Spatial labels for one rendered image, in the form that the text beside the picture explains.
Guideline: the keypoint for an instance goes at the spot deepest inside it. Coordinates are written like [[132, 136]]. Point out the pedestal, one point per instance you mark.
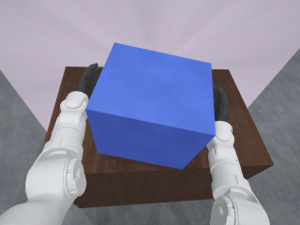
[[114, 181]]

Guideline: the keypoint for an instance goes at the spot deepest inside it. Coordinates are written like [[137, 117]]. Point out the carton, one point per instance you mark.
[[152, 107]]

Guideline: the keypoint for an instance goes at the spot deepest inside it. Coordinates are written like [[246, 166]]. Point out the right robot forearm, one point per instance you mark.
[[224, 166]]

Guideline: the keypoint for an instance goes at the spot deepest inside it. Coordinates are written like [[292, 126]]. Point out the right robot upper arm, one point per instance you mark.
[[230, 210]]

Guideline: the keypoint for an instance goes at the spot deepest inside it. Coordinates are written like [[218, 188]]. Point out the left robot upper arm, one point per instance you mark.
[[52, 186]]

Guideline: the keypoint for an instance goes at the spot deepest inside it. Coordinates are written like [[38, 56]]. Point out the left robot forearm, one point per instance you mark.
[[68, 131]]

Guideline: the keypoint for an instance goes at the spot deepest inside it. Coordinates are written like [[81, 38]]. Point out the robot right hand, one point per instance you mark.
[[221, 106]]

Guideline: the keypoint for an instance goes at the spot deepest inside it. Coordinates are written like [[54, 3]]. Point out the robot left hand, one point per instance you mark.
[[86, 83]]

